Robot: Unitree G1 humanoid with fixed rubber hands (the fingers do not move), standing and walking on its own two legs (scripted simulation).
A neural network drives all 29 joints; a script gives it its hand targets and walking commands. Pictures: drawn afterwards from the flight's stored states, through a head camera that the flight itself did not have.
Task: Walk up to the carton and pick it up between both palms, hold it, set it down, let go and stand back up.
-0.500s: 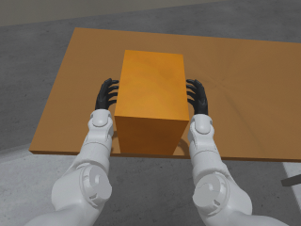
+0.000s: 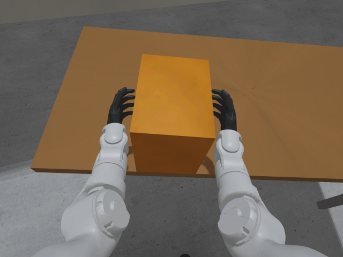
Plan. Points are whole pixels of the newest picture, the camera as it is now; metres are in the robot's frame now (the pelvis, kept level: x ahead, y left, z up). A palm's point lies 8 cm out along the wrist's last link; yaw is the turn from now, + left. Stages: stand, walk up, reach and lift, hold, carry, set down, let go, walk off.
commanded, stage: set down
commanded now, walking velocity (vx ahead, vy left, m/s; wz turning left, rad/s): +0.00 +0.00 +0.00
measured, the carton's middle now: (170, 118) +0.47 -0.02 -0.02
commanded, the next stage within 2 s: none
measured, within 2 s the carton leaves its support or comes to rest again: neither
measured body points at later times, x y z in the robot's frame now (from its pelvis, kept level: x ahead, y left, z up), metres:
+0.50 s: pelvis +0.00 +0.00 +0.00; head +0.10 +0.02 +0.44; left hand +0.45 +0.11 +0.02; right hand +0.41 -0.15 +0.04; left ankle -0.02 +0.11 -0.74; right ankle -0.01 -0.12 -0.74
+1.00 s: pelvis -0.01 +0.00 -0.03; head +0.09 +0.03 +0.41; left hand +0.48 +0.13 +0.02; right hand +0.43 -0.16 +0.02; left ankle -0.02 +0.11 -0.74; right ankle -0.01 -0.12 -0.74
